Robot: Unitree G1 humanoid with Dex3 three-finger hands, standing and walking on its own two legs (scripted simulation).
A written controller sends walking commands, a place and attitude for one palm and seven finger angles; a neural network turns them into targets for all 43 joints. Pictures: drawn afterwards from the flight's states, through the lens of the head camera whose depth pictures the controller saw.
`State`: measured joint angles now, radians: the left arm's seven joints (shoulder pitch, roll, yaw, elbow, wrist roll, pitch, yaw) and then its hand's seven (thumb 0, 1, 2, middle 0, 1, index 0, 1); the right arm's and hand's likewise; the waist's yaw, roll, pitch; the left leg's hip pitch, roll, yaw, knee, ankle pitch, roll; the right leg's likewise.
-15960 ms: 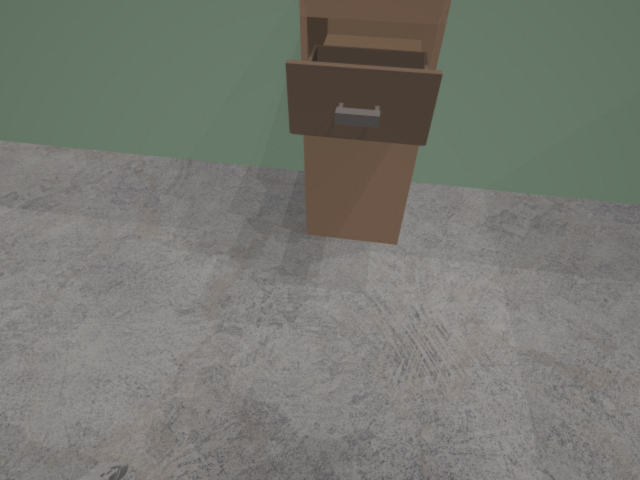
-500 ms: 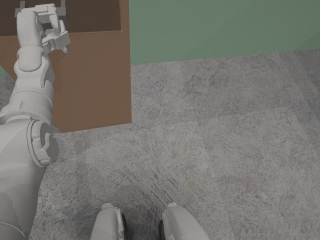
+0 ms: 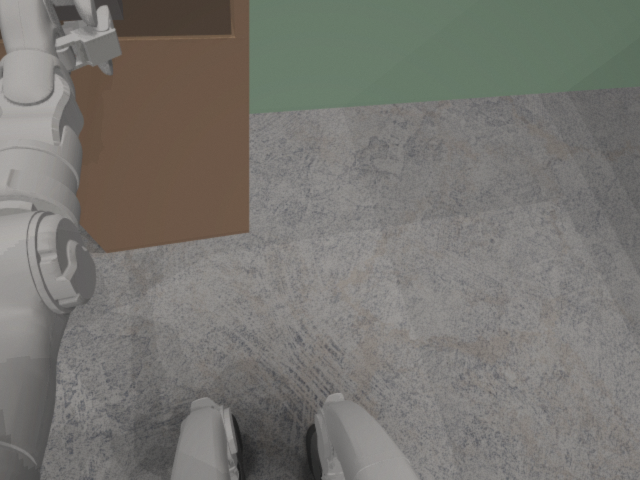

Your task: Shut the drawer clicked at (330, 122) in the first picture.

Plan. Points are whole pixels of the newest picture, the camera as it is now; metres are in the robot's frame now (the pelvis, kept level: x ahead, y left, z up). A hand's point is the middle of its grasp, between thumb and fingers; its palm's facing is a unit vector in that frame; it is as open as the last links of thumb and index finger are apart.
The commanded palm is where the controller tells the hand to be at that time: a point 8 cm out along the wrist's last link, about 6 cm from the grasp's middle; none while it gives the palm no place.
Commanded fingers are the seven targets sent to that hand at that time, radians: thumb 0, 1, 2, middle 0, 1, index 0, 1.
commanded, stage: push the drawer shut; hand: left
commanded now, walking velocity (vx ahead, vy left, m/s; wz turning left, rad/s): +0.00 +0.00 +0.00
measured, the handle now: out of the picture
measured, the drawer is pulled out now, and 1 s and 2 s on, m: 0.00 0.00 0.00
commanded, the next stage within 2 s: pull the fist back off the drawer in 0.14 s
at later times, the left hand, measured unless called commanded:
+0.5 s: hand (106, 30) +0.60 +0.14 +0.12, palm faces +0.07 -1.00 -0.05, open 3.6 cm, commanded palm +0.61 +0.16 +0.11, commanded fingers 0.00 0.90 0.90 -1.40 -1.60 -1.40 -1.60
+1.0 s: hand (123, 29) +0.59 +0.12 +0.12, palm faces +0.08 -1.00 -0.04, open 3.2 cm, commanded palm +0.56 +0.16 +0.11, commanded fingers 0.00 0.90 0.90 -1.40 -1.60 -1.40 -1.60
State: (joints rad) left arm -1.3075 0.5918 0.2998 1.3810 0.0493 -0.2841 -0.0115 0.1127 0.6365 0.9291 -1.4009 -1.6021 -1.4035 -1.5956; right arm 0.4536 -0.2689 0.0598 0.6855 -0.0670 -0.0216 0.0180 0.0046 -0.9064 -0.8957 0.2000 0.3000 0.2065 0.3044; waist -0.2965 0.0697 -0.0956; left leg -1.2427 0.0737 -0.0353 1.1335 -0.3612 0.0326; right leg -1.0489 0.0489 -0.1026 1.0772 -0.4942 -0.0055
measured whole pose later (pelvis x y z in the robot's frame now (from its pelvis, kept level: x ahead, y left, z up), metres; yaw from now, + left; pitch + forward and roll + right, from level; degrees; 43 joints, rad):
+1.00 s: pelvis +0.03 -0.01 +0.02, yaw +0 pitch +24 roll -4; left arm -1.12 0.46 0.36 1.25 0.01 -0.30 0.01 0.02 0.86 0.90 -1.40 -1.60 -1.40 -1.60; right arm 0.45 -0.26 0.03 0.64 -0.06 0.05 0.06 0.01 -0.91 -0.90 0.20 0.30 0.21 0.30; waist -0.23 0.08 -0.11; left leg -1.10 0.08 0.00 1.06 -0.39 0.02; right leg -0.92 0.05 -0.07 1.02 -0.52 -0.02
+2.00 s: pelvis +0.04 -0.01 +0.10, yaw +2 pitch -3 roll +0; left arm 0.20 0.31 0.15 -0.16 -0.09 -0.06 0.08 0.01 0.89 0.90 -1.40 -1.60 -1.41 -1.60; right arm 0.16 -0.22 0.07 0.58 0.02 0.04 -0.08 0.01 -0.90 -0.90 0.20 0.30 0.21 0.30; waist 0.04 0.07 0.01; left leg -0.20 0.00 0.04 0.44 -0.18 0.02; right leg -0.05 -0.01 -0.02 0.40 -0.30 0.00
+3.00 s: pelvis +0.02 +0.00 +0.10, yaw +2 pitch +1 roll -1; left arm 0.65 0.43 0.35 -0.57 -0.08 -0.18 0.09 0.01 0.88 0.90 -1.40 -1.60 -1.41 -1.59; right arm 0.17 -0.24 -0.02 0.52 0.01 0.07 -0.08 0.02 -0.91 -0.90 0.20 0.30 0.20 0.30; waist 0.01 0.05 0.06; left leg -0.32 0.00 0.05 0.44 -0.14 0.04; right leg -0.18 -0.01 -0.01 0.42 -0.26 0.02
